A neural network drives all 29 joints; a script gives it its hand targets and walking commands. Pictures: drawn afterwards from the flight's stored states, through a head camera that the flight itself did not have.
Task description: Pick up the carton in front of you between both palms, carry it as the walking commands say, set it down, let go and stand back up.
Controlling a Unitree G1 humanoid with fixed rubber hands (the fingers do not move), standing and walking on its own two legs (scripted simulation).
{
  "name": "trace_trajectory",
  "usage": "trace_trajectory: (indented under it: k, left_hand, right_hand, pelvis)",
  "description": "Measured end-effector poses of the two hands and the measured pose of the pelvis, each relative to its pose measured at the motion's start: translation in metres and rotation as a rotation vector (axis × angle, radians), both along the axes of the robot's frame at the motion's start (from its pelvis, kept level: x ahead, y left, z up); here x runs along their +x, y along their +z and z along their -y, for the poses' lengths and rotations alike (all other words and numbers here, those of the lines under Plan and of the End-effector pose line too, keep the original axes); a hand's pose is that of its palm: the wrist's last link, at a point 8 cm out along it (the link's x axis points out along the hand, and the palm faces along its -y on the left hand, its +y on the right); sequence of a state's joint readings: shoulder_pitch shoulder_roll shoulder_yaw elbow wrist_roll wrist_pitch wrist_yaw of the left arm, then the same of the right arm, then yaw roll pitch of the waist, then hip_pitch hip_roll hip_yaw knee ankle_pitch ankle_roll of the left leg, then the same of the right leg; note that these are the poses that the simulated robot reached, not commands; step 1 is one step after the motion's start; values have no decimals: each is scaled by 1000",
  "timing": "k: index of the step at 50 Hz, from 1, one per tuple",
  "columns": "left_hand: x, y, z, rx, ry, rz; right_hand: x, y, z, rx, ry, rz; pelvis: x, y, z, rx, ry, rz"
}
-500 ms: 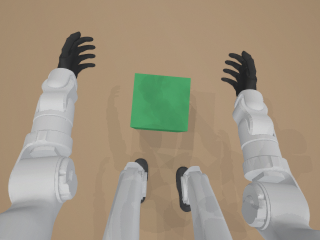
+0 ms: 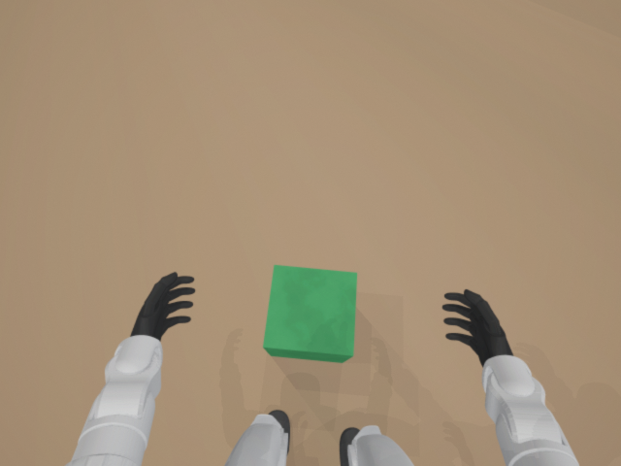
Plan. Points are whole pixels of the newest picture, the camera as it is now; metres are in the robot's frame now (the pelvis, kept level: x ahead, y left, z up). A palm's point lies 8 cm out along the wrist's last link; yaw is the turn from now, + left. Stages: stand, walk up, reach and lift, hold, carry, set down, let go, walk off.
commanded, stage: let go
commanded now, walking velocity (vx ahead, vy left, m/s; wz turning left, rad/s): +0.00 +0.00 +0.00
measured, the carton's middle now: (310, 317) +0.40 +0.01 -0.61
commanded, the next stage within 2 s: stand in 0.74 s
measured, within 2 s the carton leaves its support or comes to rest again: neither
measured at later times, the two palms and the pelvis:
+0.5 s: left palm (126, 426) +0.18 +0.21 -0.03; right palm (561, 422) +0.19 -0.25 -0.02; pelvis +0.03 -0.02 +0.04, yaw +0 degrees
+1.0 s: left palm (69, 449) +0.16 +0.28 -0.04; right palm (593, 440) +0.17 -0.29 -0.04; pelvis +0.03 -0.01 +0.03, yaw -1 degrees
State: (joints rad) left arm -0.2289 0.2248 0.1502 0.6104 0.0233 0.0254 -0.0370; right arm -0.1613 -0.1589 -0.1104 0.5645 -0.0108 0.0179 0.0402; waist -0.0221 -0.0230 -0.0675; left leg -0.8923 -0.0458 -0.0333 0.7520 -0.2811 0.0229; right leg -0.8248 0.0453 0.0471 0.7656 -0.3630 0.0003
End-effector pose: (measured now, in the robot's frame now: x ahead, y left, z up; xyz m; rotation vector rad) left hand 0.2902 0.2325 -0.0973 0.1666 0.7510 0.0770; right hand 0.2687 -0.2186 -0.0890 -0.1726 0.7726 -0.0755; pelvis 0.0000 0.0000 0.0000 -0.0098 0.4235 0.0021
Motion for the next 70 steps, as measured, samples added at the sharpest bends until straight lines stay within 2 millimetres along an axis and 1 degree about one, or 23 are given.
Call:
trace_trajectory:
  k: [7, 12, 16, 21, 28, 34, 38, 40, 43, 47, 51, 55, 62, 70]
  left_hand:
    - [-41, 30, 10, 2, -8, -16]
    - [-69, 51, 13, 8, -7, -16]
    - [-87, 62, 14, 7, -4, -21]
    - [-101, 69, 17, 2, -6, -33]
    - [-109, 70, 17, -2, -7, -50]
    - [-110, 69, 17, -1, -11, -56]
    - [-113, 66, 16, 2, 1, -44]
    - [-116, 61, 10, 41, -1, -57]
    - [-122, 56, -9, 106, 15, -84]
    - [-129, 54, -33, 163, 35, -116]
    - [-131, 53, -46, 192, 42, -139]
    - [-129, 52, -51, 200, 41, -152]
    - [-125, 50, -51, 197, 37, -167]
    - [-129, 47, -53, 198, 39, -191]
  right_hand:
    - [-45, 31, 14, 2, -15, -10]
    - [-69, 53, 24, 0, -19, -2]
    - [-80, 62, 31, 2, -15, -1]
    - [-83, 65, 33, 9, -3, -5]
    - [-80, 65, 30, 4, 13, -14]
    - [-84, 64, 28, -1, 9, -27]
    - [-85, 67, 30, -36, -14, -38]
    - [-85, 64, 35, -70, -21, -35]
    - [-89, 58, 49, -129, -33, -48]
    - [-96, 53, 66, -175, -51, -77]
    - [-99, 49, 74, -193, -60, -104]
    - [-99, 46, 74, -197, -61, -121]
    - [-100, 42, 73, -196, -60, -146]
    - [-106, 40, 77, -203, -70, -175]
  pelvis:
    - [19, 22, 7, 11, -7, 142]
    - [28, 34, 12, 17, -12, 256]
    - [32, 39, 15, 18, -13, 336]
    - [29, 41, 18, 21, -10, 416]
    - [23, 40, 19, 26, -2, 483]
    - [21, 39, 18, 25, -2, 509]
    - [22, 38, 16, 21, -11, 516]
    - [22, 37, 15, 16, -9, 492]
    - [23, 35, 13, 10, -7, 466]
    - [26, 34, 10, 6, -9, 444]
    - [30, 35, 8, 5, -12, 434]
    - [33, 35, 6, 5, -14, 430]
    - [37, 36, 4, 7, -16, 431]
    - [37, 38, 3, 8, -17, 438]
